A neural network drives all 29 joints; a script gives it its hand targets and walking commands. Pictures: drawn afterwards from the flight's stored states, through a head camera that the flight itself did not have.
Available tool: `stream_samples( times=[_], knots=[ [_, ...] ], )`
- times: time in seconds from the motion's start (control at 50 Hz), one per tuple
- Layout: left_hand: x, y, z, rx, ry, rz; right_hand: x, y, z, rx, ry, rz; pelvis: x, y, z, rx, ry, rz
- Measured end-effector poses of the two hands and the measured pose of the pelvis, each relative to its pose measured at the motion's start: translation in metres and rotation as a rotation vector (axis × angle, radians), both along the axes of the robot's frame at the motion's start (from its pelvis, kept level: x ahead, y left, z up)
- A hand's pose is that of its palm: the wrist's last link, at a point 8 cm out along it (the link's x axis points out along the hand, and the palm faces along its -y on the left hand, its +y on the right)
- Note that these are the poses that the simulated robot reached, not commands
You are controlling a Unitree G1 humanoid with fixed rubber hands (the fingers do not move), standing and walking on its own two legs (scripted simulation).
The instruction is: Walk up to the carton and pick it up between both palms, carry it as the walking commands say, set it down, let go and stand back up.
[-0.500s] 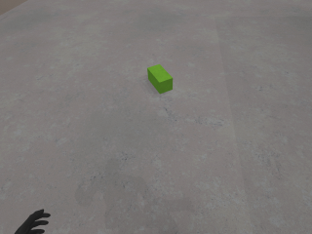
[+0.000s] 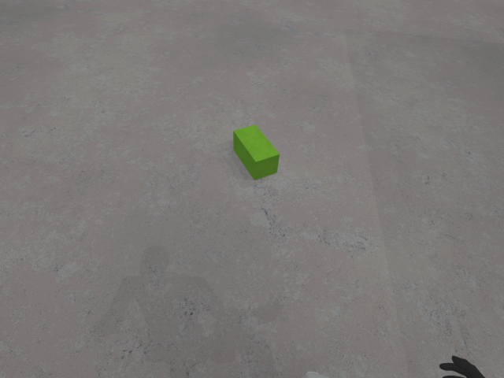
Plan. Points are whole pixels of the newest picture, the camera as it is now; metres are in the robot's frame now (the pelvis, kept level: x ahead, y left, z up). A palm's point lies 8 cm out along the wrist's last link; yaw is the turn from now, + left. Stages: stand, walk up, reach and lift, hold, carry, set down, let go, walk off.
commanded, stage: walk up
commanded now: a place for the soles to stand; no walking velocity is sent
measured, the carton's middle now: (255, 151) +1.37 -0.02 -0.70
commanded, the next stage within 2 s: none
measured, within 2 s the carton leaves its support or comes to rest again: neither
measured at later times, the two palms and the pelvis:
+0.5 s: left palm (49, 287) +0.29 +0.37 -0.06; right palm (412, 258) +0.37 -0.32 -0.09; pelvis +0.25 +0.01 +0.00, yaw +1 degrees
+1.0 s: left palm (97, 166) +0.59 +0.39 -0.07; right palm (380, 212) +0.51 -0.30 -0.10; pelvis +0.47 +0.05 -0.02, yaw -2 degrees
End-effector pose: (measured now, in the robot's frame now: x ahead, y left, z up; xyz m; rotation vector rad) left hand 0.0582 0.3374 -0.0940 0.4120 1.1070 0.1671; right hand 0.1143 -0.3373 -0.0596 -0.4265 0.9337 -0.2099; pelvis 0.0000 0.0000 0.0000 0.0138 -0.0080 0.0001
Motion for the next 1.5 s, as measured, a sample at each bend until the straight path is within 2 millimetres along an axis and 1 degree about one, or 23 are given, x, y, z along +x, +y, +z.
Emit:
stream_samples(
  times=[0.06, 0.12, 0.16, 0.2, 0.24, 0.3, 0.42, 0.48, 0.52, 0.58, 0.62, 0.68, 0.8, 0.9, 0.94, 0.98, 1.04, 1.14, 1.24, 1.3, 1.36, 1.42, 1.5],
  knots=[
    [0.058, -0.002, 0.008, 0.002, -0.031, -0.048, -0.008, -0.008, -0.006, 0.004, 0.063, -0.054, 0.030, 0.001, 0.002, 0.008, -0.003, -0.005],
    [0.120, -0.008, 0.017, 0.013, -0.077, -0.090, -0.005, -0.016, -0.015, 0.014, 0.111, -0.099, 0.063, -0.002, 0.000, 0.016, -0.006, -0.011],
    [0.163, -0.013, 0.022, 0.026, -0.117, -0.112, 0.004, -0.022, -0.024, 0.022, 0.134, -0.121, 0.087, -0.006, -0.004, 0.019, -0.007, -0.015],
    [0.203, -0.017, 0.026, 0.051, -0.172, -0.130, 0.020, -0.029, -0.037, 0.025, 0.151, -0.125, 0.112, -0.012, -0.012, 0.017, -0.010, -0.010],
    [0.229, -0.017, 0.031, 0.077, -0.226, -0.121, 0.044, -0.028, -0.047, 0.033, 0.160, -0.108, 0.130, -0.017, -0.017, 0.004, -0.015, -0.007],
    [0.243, -0.012, 0.040, 0.095, -0.242, -0.076, 0.092, -0.020, -0.049, 0.050, 0.142, -0.067, 0.157, -0.017, -0.013, -0.009, -0.022, -0.001],
    [0.235, 0.010, 0.042, 0.113, -0.147, 0.000, 0.194, 0.000, -0.037, 0.070, 0.090, 0.029, 0.209, -0.008, -0.004, -0.026, -0.015, 0.011],
    [0.230, 0.025, 0.035, 0.109, -0.080, 0.035, 0.244, 0.012, -0.028, 0.067, 0.063, 0.065, 0.236, 0.003, -0.003, -0.033, -0.016, 0.012],
    [0.232, 0.037, 0.027, 0.102, -0.041, 0.056, 0.277, 0.022, -0.023, 0.058, 0.040, 0.082, 0.256, 0.013, -0.005, -0.038, -0.016, 0.011],
    [0.248, 0.057, 0.009, 0.089, 0.003, 0.067, 0.326, 0.037, -0.017, 0.023, -0.007, 0.101, 0.290, 0.032, -0.015, -0.043, -0.014, 0.005],
    [0.266, 0.065, -0.003, 0.077, 0.025, 0.064, 0.348, 0.044, -0.014, -0.007, -0.041, 0.094, 0.307, 0.043, -0.021, -0.031, -0.019, 0.001],
    [0.305, 0.065, -0.009, 0.050, 0.026, 0.042, 0.358, 0.051, -0.006, -0.014, -0.050, 0.047, 0.330, 0.051, -0.016, -0.020, -0.020, -0.010],
    [0.390, 0.059, -0.002, 0.015, 0.001, -0.030, 0.353, 0.052, -0.004, -0.015, 0.029, -0.039, 0.381, 0.059, -0.004, -0.008, -0.009, -0.021],
    [0.468, 0.054, 0.012, 0.035, -0.054, -0.085, 0.354, 0.044, -0.018, 0.013, 0.099, -0.099, 0.425, 0.057, -0.004, 0.001, -0.011, -0.031],
    [0.500, 0.052, 0.018, 0.056, -0.091, -0.103, 0.364, 0.040, -0.028, 0.027, 0.117, -0.110, 0.445, 0.053, -0.009, 0.003, -0.012, -0.033],
    [0.527, 0.054, 0.022, 0.089, -0.143, -0.106, 0.381, 0.039, -0.041, 0.037, 0.131, -0.099, 0.463, 0.048, -0.016, -0.006, -0.015, -0.029],
    [0.546, 0.060, 0.032, 0.118, -0.181, -0.073, 0.418, 0.047, -0.049, 0.051, 0.133, -0.068, 0.485, 0.049, -0.016, -0.018, -0.017, -0.023],
    [0.550, 0.079, 0.042, 0.147, -0.147, -0.021, 0.491, 0.064, -0.043, 0.065, 0.096, 0.006, 0.521, 0.058, -0.010, -0.023, -0.013, -0.012],
    [0.547, 0.105, 0.030, 0.134, -0.058, 0.014, 0.563, 0.086, -0.031, 0.056, 0.046, 0.059, 0.557, 0.078, -0.011, -0.023, -0.015, -0.012],
    [0.557, 0.121, 0.011, 0.117, -0.011, 0.018, 0.598, 0.096, -0.026, 0.015, 0.002, 0.071, 0.583, 0.096, -0.021, -0.017, -0.017, -0.020],
    [0.584, 0.124, -0.004, 0.093, 0.011, 0.011, 0.612, 0.101, -0.020, -0.014, -0.029, 0.039, 0.603, 0.107, -0.024, -0.010, -0.020, -0.032],
    [0.620, 0.117, -0.007, 0.060, -0.001, -0.019, 0.609, 0.102, -0.014, -0.023, -0.005, -0.015, 0.623, 0.110, -0.018, -0.005, -0.021, -0.039],
    [0.671, 0.109, -0.002, 0.035, -0.027, -0.068, 0.600, 0.099, -0.014, -0.022, 0.051, -0.065, 0.649, 0.113, -0.012, -0.009, -0.013, -0.046]
  ],
)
